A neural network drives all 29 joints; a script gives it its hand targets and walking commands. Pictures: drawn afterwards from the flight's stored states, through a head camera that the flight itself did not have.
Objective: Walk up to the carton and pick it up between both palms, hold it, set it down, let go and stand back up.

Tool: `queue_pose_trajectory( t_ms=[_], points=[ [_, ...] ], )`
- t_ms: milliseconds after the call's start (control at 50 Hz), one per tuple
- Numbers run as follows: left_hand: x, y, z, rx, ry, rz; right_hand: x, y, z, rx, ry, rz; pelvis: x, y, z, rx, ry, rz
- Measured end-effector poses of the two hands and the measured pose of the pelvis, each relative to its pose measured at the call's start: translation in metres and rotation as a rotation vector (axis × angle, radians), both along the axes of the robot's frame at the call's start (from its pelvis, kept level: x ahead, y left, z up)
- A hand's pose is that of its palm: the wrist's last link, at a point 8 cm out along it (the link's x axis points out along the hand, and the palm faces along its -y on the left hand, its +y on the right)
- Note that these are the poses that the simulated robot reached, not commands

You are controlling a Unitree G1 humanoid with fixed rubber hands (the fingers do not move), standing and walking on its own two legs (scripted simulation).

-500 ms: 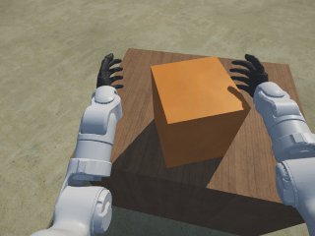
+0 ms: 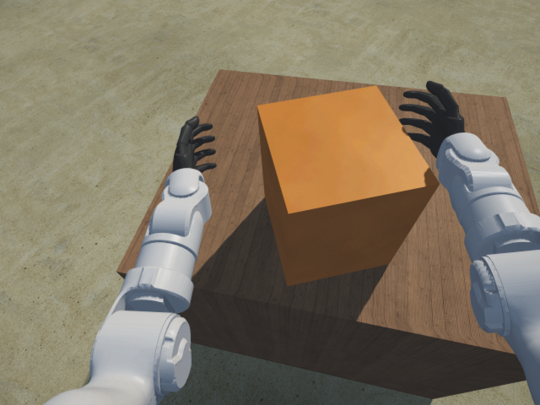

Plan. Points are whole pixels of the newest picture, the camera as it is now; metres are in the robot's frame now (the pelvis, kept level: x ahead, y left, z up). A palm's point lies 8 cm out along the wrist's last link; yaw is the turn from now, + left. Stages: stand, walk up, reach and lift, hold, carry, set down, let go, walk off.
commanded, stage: reach and lift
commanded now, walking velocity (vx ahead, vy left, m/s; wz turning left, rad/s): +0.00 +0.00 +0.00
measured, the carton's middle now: (329, 192) +0.48 -0.01 +0.00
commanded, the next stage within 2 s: none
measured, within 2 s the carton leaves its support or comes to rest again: neither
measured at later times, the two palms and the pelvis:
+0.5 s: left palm (202, 200) +0.42 +0.20 +0.01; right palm (397, 165) +0.52 -0.11 +0.04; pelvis +0.00 +0.00 -0.01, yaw +0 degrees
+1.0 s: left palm (220, 212) +0.41 +0.17 +0.00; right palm (389, 175) +0.50 -0.10 +0.03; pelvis +0.00 +0.00 -0.01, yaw +0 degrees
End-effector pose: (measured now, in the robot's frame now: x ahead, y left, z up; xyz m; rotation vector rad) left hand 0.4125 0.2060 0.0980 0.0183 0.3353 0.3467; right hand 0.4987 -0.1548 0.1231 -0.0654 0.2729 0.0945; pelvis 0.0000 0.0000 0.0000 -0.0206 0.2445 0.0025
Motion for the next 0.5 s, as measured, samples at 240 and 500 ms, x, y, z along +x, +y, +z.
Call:
queue_pose_trajectory(
  t_ms=[240,500],
  points=[
    [-0.014,0.004,-0.056,-0.037,0.005,0.005,-0.006,-0.01,-0.044,-0.016,0.082,-0.013,0.003,-0.001,-0.002,0.0,0.059,-0.002],
    [0.007,-0.002,-0.084,-0.012,-0.021,0.014,0.018,0.041,-0.087,0.094,-0.021,0.076,0.005,-0.001,-0.009,-0.001,0.232,-0.007]
  ],
)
